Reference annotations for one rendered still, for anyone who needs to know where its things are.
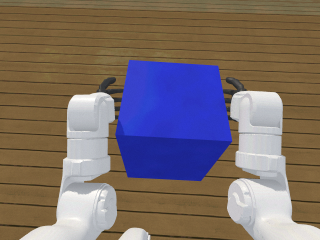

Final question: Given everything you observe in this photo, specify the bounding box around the robot right upper arm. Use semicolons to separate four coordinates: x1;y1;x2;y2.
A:
227;178;320;240

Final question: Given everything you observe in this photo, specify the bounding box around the right robot forearm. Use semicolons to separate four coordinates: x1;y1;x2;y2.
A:
230;91;292;215

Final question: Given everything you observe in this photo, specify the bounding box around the left robot forearm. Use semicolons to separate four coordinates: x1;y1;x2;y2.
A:
56;92;115;219

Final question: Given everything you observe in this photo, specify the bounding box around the left robot hand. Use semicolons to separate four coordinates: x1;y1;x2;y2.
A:
96;77;124;120

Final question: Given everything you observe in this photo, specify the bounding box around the left robot thigh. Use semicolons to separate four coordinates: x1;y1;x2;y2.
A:
119;227;151;240

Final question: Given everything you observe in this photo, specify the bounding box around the robot left upper arm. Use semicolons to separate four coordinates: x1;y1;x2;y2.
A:
20;182;117;240

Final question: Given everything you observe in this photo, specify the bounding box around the carton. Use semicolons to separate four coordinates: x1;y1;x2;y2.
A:
115;60;232;181

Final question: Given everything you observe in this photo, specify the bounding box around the right robot hand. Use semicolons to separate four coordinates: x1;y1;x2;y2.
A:
222;77;247;122

